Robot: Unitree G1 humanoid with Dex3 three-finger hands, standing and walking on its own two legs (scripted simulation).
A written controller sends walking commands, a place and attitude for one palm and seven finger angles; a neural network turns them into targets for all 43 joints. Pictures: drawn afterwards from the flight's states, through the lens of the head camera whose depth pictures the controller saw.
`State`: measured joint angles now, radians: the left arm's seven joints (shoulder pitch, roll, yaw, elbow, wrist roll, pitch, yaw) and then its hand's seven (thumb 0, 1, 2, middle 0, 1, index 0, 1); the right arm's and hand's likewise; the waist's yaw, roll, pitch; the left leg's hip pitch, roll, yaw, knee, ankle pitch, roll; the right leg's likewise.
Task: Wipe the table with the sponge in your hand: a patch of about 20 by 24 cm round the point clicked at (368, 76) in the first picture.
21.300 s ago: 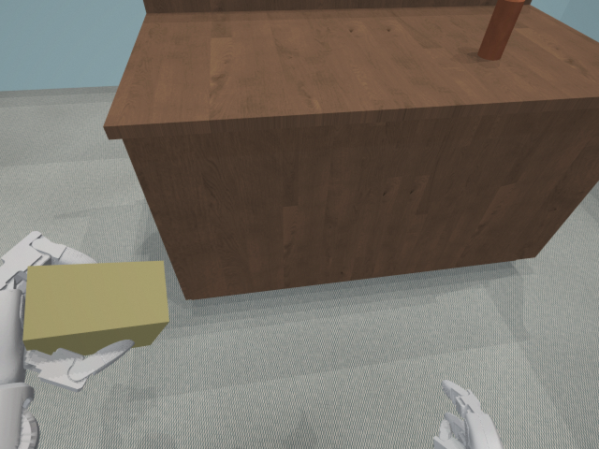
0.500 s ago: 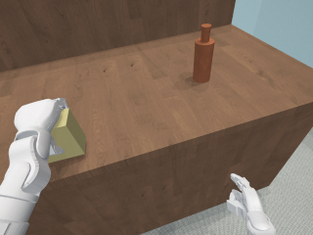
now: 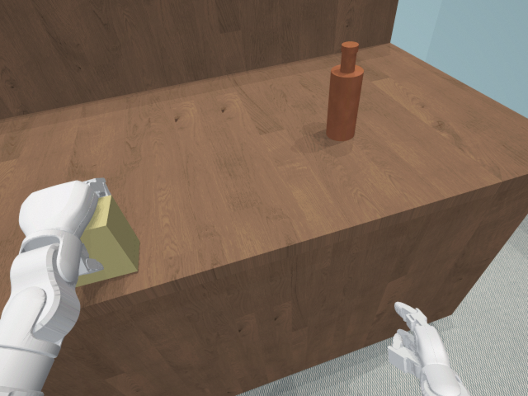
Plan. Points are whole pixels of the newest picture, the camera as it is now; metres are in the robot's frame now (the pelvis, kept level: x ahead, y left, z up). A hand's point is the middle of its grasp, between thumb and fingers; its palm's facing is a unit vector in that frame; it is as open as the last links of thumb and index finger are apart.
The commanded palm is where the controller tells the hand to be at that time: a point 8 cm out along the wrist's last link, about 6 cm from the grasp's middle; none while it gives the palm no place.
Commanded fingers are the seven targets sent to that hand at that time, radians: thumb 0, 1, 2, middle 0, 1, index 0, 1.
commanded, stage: lower the sponge onto the table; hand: left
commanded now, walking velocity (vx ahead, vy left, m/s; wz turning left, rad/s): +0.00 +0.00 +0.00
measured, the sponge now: (96, 249) +0.26 +0.33 +0.09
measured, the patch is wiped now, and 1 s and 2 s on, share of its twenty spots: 0.00 0.00 0.20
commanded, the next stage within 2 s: wipe forward along the first lane in 0.16 s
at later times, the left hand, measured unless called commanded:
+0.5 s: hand (94, 220) +0.28 +0.32 +0.14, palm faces +0.04 -0.02 -1.00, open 10.4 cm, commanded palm +0.26 +0.31 +0.19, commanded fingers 0.00 0.10 1.30 -1.20 -1.60 -1.20 -1.60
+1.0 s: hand (106, 196) +0.33 +0.34 +0.13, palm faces -0.05 +0.01 -1.00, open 10.4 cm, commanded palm +0.31 +0.33 +0.17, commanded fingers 0.00 0.10 1.30 -1.20 -1.60 -1.20 -1.60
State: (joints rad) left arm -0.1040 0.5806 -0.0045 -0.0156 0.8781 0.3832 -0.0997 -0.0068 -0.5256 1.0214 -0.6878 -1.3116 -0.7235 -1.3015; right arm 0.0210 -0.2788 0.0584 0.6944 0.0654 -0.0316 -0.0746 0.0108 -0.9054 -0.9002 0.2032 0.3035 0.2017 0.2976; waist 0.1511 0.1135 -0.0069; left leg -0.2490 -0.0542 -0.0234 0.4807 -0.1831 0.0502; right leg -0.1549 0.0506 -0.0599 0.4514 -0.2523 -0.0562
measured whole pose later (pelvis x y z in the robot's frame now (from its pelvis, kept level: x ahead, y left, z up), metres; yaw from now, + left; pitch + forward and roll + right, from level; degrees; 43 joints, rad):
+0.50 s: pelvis +0.00 -0.01 +0.00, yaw +1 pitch -2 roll -1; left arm -0.22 0.56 -0.04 0.14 0.92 0.41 -0.10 -0.01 -0.53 1.02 -0.69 -1.31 -0.72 -1.30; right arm 0.02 -0.27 0.07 0.70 0.08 -0.02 -0.08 0.01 -0.90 -0.90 0.20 0.30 0.20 0.30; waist 0.13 0.11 -0.03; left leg -0.27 -0.06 -0.03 0.47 -0.17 0.04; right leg -0.18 0.05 -0.07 0.46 -0.25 -0.06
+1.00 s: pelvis +0.01 -0.02 +0.00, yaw +0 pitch +2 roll -1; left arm -0.41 0.63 0.03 0.47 0.95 0.27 -0.11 0.01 -0.53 1.02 -0.69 -1.31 -0.72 -1.30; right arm 0.15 -0.31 0.02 0.71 0.08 0.03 -0.08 0.01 -0.91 -0.90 0.20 0.30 0.20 0.30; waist 0.07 0.11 -0.05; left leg -0.35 -0.03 -0.04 0.53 -0.21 0.03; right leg -0.25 0.07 -0.08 0.49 -0.27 -0.08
